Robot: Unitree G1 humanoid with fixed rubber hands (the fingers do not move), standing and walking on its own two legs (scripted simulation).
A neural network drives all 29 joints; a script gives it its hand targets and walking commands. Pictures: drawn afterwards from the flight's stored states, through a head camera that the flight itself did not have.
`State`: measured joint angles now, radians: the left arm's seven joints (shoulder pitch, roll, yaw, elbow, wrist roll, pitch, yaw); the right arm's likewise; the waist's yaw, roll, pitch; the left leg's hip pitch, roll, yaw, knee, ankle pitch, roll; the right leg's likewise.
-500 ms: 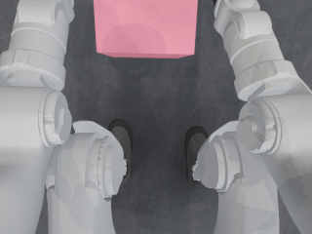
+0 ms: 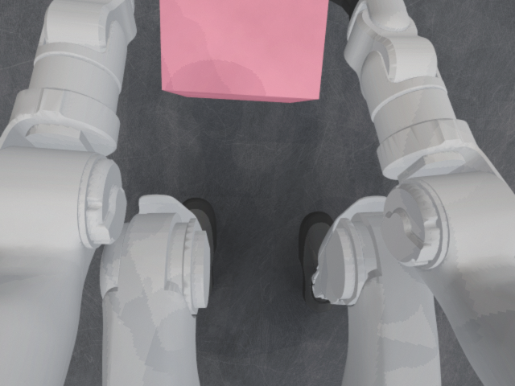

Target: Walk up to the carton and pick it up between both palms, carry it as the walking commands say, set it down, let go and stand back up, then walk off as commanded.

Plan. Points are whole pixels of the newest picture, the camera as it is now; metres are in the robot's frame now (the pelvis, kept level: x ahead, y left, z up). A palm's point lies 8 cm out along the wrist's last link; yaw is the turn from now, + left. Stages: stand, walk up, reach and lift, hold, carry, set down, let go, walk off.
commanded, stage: reach and lift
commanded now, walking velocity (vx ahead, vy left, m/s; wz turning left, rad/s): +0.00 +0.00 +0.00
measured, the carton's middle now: out of the picture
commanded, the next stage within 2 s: none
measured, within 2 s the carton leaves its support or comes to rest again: neither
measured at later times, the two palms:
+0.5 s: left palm out of the picture +0.57 +0.19 -0.10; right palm out of the picture +0.55 -0.07 -0.10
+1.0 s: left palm out of the picture +0.55 +0.19 -0.03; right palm out of the picture +0.53 -0.07 -0.02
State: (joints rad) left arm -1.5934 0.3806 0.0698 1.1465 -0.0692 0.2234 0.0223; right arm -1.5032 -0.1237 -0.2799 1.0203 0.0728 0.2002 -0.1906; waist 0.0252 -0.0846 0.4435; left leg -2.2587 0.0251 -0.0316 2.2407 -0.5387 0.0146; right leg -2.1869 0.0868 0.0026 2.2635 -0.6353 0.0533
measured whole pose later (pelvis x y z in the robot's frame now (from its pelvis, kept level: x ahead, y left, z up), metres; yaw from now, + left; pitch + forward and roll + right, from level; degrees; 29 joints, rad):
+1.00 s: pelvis +0.01 +0.00 +0.08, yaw +1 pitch +42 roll -5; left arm -1.38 0.15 0.37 0.88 0.27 0.34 0.06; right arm -1.24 0.13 -0.56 0.63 -0.20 0.30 -0.21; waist 0.00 -0.04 0.09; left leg -2.21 -0.03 -0.07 1.96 -0.48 -0.01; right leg -2.12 0.10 0.01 1.97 -0.60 0.07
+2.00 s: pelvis +0.01 +0.00 +0.17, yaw +3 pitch +39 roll -4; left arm -1.13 -0.02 0.43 0.79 0.36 0.37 0.10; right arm -1.00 0.21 -0.58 0.57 -0.30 0.36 -0.17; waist -0.01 -0.02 -0.11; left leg -1.89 -0.04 -0.06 1.65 -0.45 0.00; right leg -1.81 0.08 0.04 1.67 -0.55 0.06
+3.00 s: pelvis +0.04 +0.01 +0.29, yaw +5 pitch +28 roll -2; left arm -0.82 -0.13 0.43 0.71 0.38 0.33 0.12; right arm -0.71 0.27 -0.55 0.53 -0.33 0.33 -0.13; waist -0.04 -0.02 -0.13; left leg -1.33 -0.04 -0.06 1.22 -0.37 0.01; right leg -1.25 0.05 0.06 1.22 -0.46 0.05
